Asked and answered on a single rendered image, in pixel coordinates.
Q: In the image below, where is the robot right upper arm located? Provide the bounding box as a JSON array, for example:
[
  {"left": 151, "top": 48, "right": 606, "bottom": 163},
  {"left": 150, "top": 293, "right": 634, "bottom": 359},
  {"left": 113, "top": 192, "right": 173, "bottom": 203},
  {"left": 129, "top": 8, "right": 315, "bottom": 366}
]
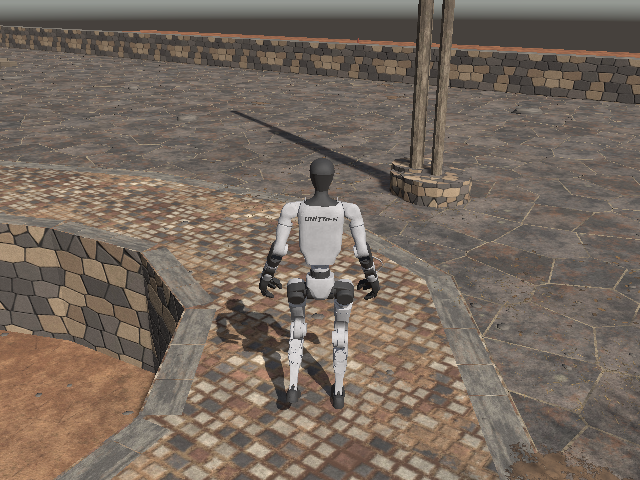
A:
[{"left": 342, "top": 202, "right": 369, "bottom": 258}]

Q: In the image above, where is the robot head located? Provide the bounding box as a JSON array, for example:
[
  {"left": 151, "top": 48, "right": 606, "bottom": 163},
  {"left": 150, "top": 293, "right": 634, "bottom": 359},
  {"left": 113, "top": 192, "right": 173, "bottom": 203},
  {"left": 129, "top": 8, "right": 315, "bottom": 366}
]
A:
[{"left": 304, "top": 158, "right": 339, "bottom": 207}]

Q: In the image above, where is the left robot foot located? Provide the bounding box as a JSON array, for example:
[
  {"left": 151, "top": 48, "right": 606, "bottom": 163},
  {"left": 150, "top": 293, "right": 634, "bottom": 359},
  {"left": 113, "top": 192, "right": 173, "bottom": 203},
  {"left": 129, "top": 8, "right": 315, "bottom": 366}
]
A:
[{"left": 286, "top": 386, "right": 301, "bottom": 403}]

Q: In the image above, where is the robot left upper arm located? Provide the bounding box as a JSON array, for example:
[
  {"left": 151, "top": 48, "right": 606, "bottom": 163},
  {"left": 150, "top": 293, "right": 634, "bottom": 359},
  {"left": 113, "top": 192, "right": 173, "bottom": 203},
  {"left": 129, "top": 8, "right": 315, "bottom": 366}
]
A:
[{"left": 272, "top": 201, "right": 301, "bottom": 257}]

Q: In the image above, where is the robot right forearm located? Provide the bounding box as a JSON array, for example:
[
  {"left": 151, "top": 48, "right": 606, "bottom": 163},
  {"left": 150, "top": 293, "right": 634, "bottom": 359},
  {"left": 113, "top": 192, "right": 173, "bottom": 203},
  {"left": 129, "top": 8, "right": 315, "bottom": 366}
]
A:
[{"left": 358, "top": 242, "right": 378, "bottom": 282}]

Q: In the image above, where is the robot left forearm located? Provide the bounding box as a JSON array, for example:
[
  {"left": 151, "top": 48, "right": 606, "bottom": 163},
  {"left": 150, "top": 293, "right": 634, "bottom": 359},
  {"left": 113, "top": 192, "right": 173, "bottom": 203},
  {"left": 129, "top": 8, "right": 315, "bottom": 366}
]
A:
[{"left": 261, "top": 241, "right": 282, "bottom": 281}]

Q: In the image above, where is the right robot hand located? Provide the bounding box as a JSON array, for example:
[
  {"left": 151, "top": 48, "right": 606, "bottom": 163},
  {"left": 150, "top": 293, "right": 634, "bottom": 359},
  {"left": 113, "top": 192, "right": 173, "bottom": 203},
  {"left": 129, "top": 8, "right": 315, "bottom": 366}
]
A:
[{"left": 357, "top": 278, "right": 380, "bottom": 300}]

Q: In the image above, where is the left robot hand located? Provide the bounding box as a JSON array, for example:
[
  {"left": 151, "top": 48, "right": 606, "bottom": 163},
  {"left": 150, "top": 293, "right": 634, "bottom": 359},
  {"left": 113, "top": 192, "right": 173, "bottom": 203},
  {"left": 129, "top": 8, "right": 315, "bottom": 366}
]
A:
[{"left": 259, "top": 277, "right": 282, "bottom": 298}]

